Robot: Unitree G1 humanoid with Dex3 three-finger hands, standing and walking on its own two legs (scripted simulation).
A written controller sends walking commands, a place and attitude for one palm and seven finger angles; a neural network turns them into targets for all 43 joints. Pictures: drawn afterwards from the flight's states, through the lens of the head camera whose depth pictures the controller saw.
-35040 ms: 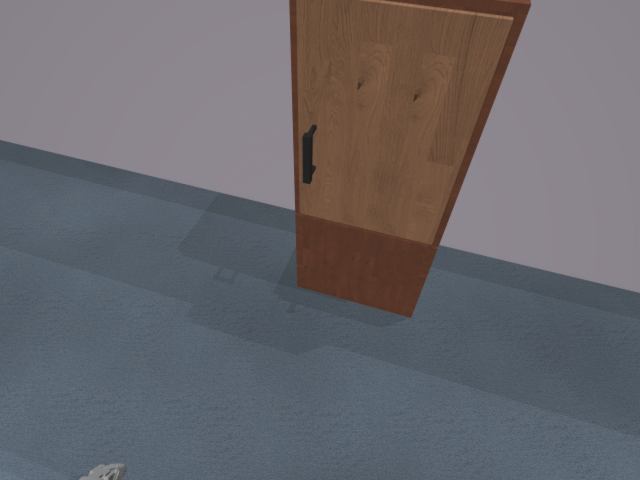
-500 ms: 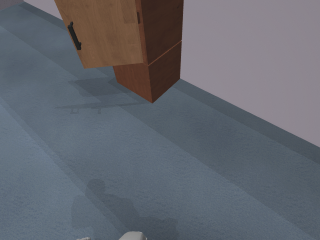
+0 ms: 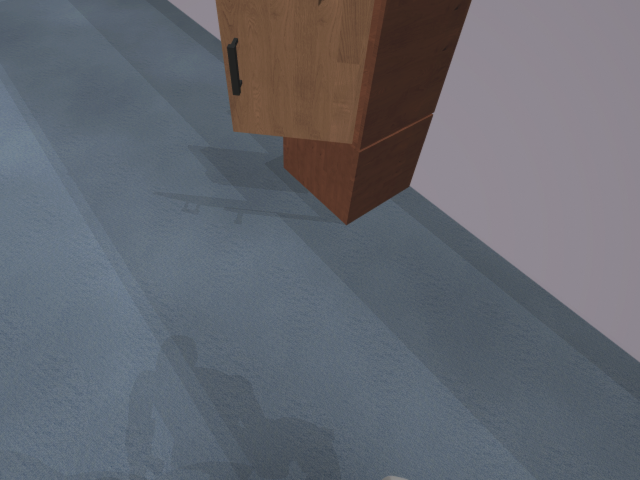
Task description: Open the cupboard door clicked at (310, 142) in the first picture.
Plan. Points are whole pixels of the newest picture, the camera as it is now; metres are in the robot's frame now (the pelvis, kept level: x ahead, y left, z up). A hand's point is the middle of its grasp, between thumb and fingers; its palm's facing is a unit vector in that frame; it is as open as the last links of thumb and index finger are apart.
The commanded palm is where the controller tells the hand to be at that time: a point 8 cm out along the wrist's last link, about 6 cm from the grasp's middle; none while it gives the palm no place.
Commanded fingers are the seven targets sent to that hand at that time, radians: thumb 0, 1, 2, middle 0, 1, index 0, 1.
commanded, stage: take the last steps up to it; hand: left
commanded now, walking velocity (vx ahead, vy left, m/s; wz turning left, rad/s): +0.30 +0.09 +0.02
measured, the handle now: (235, 67) +1.12 +0.34 -0.10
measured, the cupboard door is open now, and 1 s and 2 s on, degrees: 46 46 46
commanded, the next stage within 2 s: come to a stop and stand still in 1.24 s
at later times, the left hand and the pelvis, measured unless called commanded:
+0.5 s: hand (240, 387) +0.26 +0.14 -0.15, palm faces +0.09 -0.98 -0.20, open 7.2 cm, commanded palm none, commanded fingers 0.00 0.90 0.90 -0.20 -0.30 -0.20 -0.30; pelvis +0.17 -0.03 +0.00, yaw +2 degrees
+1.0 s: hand (201, 373) +0.29 +0.22 -0.18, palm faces +0.12 -0.98 -0.13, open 7.4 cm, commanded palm none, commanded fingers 0.00 0.90 0.90 -0.20 -0.30 -0.20 -0.30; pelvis +0.35 +0.06 +0.00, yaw +1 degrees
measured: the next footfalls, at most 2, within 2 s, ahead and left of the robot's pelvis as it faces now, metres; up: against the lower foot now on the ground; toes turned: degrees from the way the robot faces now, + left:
right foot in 0.34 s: +0.24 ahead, -0.11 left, +0.00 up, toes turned -8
left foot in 0.88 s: +0.42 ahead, +0.15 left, +0.00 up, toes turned +9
